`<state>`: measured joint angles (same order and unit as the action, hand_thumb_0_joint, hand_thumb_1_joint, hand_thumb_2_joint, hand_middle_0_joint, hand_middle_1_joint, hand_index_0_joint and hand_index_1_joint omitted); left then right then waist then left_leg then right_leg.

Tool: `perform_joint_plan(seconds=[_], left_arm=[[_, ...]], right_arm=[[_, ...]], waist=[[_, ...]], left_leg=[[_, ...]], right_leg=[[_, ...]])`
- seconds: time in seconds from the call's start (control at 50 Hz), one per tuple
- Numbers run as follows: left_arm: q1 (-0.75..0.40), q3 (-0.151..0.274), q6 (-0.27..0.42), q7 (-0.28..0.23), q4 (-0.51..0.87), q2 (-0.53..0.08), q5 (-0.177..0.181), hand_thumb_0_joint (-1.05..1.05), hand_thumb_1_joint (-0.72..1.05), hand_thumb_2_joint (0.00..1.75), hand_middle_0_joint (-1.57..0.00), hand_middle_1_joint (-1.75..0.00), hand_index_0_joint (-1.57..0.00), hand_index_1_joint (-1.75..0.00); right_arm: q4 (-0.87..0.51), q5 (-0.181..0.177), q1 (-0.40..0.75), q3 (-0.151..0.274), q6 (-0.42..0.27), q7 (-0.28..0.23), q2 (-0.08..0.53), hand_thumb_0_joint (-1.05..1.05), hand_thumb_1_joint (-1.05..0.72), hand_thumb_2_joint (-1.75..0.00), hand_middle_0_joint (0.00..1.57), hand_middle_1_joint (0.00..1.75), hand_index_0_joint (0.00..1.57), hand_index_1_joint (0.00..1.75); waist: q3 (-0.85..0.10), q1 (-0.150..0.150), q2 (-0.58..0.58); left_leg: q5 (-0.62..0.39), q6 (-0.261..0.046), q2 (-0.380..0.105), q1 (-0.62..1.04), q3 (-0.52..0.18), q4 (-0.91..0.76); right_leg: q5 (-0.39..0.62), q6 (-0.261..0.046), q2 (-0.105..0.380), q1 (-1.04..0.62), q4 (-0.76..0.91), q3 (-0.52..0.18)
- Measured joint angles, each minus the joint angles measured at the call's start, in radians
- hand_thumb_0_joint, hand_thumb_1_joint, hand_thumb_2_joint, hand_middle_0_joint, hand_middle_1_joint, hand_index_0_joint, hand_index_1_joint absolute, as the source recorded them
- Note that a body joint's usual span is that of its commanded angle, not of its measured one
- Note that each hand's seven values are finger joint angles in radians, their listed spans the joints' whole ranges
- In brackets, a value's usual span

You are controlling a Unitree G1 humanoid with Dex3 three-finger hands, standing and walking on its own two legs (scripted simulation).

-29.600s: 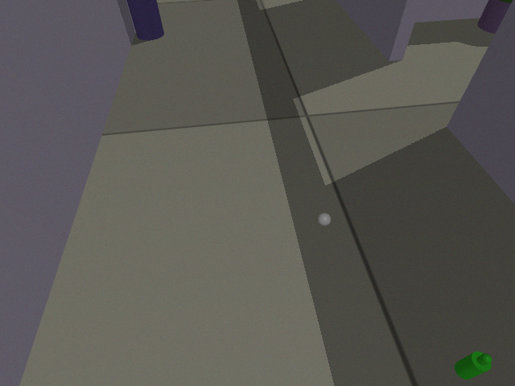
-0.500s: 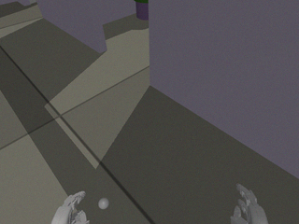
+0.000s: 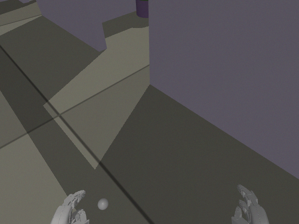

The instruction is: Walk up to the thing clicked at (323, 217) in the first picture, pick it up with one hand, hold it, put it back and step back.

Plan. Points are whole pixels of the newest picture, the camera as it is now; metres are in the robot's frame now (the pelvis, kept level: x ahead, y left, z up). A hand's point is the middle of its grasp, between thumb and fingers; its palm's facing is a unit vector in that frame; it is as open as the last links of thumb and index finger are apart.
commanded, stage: home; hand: left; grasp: from above
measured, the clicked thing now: (103, 204) +0.39 +0.31 -0.68
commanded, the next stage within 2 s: stand in 0.42 s
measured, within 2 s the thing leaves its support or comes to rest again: neither
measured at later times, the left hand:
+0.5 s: hand out of the picture +0.16 +0.18 -0.04, palm faces +0.04 -0.98 -0.21, open 7.4 cm
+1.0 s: hand out of the picture +0.05 +0.25 -0.11, palm faces +0.05 -0.95 -0.32, open 7.4 cm
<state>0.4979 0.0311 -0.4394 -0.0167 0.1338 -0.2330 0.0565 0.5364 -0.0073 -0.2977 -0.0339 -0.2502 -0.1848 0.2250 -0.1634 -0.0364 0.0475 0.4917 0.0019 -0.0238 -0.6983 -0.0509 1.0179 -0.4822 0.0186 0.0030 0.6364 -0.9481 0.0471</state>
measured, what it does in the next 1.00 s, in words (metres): stands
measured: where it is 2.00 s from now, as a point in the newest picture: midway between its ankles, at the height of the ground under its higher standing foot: outside the picture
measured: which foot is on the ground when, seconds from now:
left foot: down 0.00-1.00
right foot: down 0.00-1.00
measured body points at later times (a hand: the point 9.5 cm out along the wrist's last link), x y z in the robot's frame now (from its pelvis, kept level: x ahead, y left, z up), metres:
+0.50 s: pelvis +0.00 +0.00 +0.00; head +0.01 +0.01 +0.45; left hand +0.16 +0.24 -0.02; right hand +0.15 -0.24 -0.06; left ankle +0.01 +0.12 -0.68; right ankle +0.00 -0.13 -0.68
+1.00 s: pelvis -0.02 +0.02 +0.05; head -0.02 +0.02 +0.50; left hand +0.05 +0.30 -0.08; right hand +0.07 -0.26 -0.08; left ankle +0.01 +0.12 -0.68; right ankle +0.00 -0.13 -0.68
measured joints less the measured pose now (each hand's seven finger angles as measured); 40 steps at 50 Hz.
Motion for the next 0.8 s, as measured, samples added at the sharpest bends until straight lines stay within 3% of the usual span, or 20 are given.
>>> perform_joint_plan(seconds=[0.52, 0.58, 0.62, 0.7, 0.8], left_arm=[[0.009, -0.003, -0.003, -0.005, 0.003, -0.004, 0.001, 0.01, 0.90, 0.90, -0.20, -0.30, -0.21, -0.30], [-0.128, -0.029, 0.175, -0.014, -0.243, -0.021, -0.069, 0.01, 0.90, 0.90, -0.20, -0.30, -0.21, -0.30], [-0.207, -0.025, 0.253, -0.014, -0.413, -0.030, -0.095, 0.01, 0.90, 0.90, -0.20, -0.30, -0.21, -0.30], [-0.267, -0.008, 0.332, -0.011, -0.623, -0.049, -0.106, 0.01, 0.90, 0.90, -0.20, -0.30, -0.21, -0.30], [-0.268, 0.012, 0.376, -0.017, -0.815, -0.059, -0.105, 0.01, 0.90, 0.90, -0.20, -0.30, -0.21, -0.30]], right_arm=[[-0.010, -0.004, -0.005, 0.002, 0.019, 0.007, 0.000, 0.01, -0.90, -0.90, 0.20, 0.30, 0.21, 0.30], [0.098, 0.073, 0.056, 0.018, 0.081, 0.060, 0.014, 0.01, -0.90, -0.90, 0.20, 0.30, 0.20, 0.30], [0.172, 0.095, 0.091, 0.014, 0.141, 0.105, 0.033, 0.01, -0.90, -0.90, 0.20, 0.30, 0.20, 0.30], [0.252, 0.072, 0.110, 0.039, 0.187, 0.158, 0.052, 0.01, -0.90, -0.90, 0.21, 0.30, 0.21, 0.30], [0.326, 0.060, 0.103, 0.068, 0.215, 0.173, 0.066, 0.01, -0.90, -0.90, 0.20, 0.30, 0.21, 0.30]], waist=[[-0.003, -0.002, 0.003], [0.091, 0.028, -0.025], [0.126, 0.046, -0.044], [0.173, 0.061, -0.057], [0.190, 0.058, -0.052]], left_leg=[[-0.001, -0.004, 0.001, 0.001, 0.003, 0.004], [-0.026, -0.012, 0.020, 0.095, 0.019, -0.044], [-0.050, -0.015, 0.031, 0.143, 0.030, -0.089], [-0.088, -0.018, 0.043, 0.222, 0.044, -0.167], [-0.121, -0.023, 0.047, 0.300, 0.046, -0.244]], right_leg=[[0.004, 0.004, 0.000, -0.002, 0.000, -0.003], [0.012, 0.003, 0.020, -0.081, 0.018, -0.018], [0.025, 0.003, 0.032, -0.118, 0.041, -0.028], [0.054, 0.010, 0.045, -0.184, 0.096, -0.041], [0.089, 0.016, 0.048, -0.263, 0.175, -0.041]])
